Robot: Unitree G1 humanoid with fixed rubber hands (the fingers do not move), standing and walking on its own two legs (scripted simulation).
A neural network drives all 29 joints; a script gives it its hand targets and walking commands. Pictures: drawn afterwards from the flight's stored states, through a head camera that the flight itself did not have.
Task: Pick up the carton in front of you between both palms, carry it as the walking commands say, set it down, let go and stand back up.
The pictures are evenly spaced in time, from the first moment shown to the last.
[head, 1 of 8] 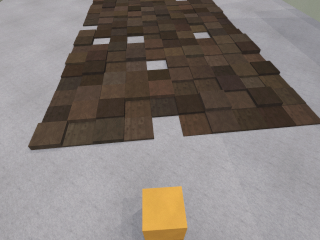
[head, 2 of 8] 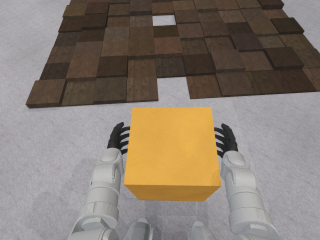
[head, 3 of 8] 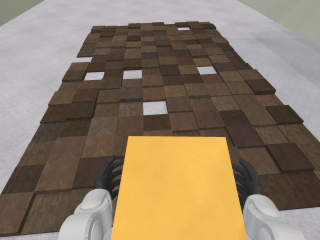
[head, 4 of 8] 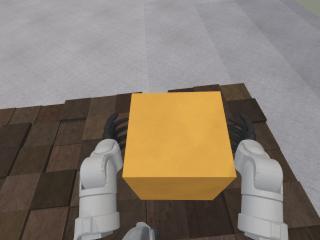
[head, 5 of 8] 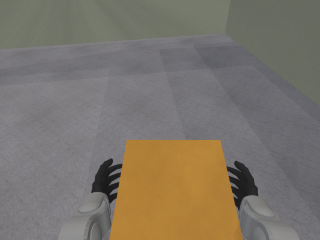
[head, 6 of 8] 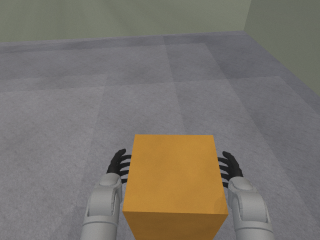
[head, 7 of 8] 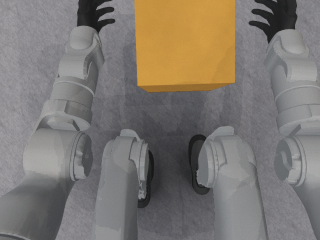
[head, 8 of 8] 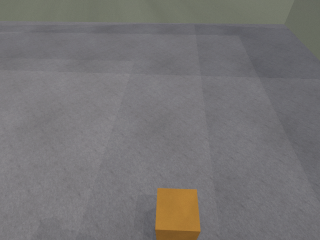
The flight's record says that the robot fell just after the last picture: no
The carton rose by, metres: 0.76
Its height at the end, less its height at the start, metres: +0.00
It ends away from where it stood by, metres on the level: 6.91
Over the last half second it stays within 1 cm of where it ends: yes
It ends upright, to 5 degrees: yes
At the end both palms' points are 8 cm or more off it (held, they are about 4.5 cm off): yes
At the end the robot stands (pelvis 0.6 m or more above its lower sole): yes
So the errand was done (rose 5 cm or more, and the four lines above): yes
